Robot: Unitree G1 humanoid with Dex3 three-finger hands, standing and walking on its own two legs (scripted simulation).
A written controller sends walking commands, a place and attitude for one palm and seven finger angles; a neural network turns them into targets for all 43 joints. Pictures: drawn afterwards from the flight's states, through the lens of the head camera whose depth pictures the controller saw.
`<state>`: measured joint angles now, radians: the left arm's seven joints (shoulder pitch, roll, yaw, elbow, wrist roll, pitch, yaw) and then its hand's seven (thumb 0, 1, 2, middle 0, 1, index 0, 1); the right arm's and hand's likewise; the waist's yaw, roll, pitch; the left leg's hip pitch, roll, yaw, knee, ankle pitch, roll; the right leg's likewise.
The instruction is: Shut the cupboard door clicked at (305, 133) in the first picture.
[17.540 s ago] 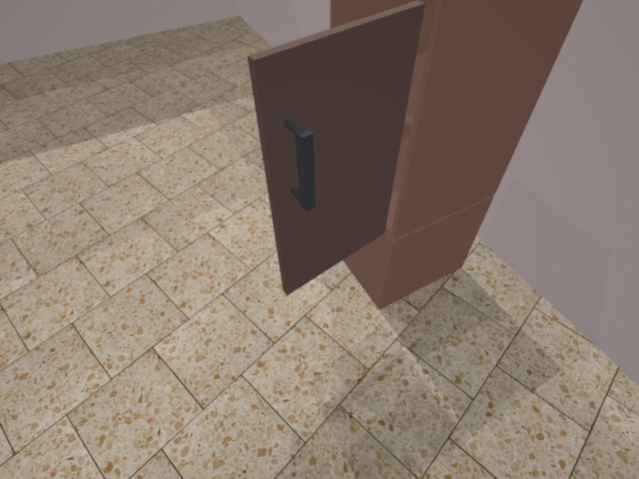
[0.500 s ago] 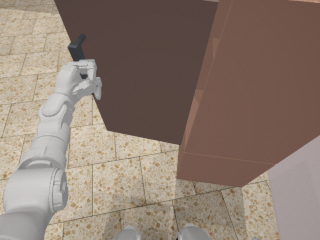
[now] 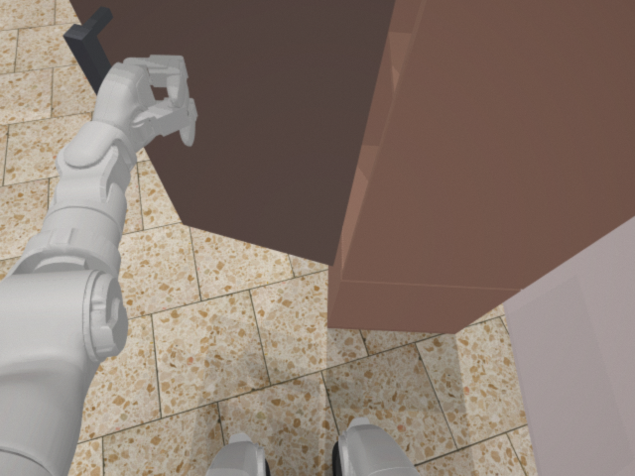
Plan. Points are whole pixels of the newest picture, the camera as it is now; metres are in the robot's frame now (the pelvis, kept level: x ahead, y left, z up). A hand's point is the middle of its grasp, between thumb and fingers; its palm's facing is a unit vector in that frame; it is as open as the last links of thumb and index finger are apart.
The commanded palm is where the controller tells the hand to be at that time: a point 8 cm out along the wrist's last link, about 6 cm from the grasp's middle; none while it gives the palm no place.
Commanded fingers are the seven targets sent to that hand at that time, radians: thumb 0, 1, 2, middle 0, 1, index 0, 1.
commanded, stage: push the door shut along its arc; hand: left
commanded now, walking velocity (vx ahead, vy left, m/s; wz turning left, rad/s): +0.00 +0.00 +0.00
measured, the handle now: (120, 85) +0.58 +0.18 +0.11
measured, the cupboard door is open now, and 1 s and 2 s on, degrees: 76 60 60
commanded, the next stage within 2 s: pull the fist back off the door in 0.60 s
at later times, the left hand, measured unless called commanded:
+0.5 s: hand (199, 93) +0.55 +0.08 +0.12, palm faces -0.41 -0.91 -0.01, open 3.2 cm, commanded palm +0.57 +0.12 +0.12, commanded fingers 0.00 0.90 0.90 -1.30 -1.50 -1.30 -1.50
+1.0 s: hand (231, 79) +0.58 +0.05 +0.11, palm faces +0.03 -1.00 -0.05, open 3.1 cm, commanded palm +0.54 +0.09 +0.12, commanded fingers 0.00 0.90 0.90 -1.30 -1.50 -1.30 -1.50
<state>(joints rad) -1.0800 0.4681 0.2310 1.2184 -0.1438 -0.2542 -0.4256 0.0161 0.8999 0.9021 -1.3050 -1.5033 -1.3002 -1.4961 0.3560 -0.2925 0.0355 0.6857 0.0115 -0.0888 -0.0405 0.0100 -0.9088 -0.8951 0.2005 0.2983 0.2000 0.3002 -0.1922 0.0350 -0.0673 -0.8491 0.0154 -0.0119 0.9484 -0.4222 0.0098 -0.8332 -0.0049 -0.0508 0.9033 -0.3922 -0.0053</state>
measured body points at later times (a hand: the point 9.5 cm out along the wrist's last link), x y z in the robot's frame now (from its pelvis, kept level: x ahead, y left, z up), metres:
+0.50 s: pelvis +0.01 -0.01 -0.01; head +0.15 +0.00 +0.42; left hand +0.56 +0.14 +0.13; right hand -0.01 -0.28 -0.12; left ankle +0.01 +0.11 -0.68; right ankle +0.02 -0.12 -0.68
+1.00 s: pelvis +0.01 +0.00 -0.01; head +0.14 -0.01 +0.42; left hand +0.57 +0.10 +0.12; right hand -0.05 -0.23 -0.13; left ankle +0.01 +0.11 -0.68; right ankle +0.02 -0.12 -0.68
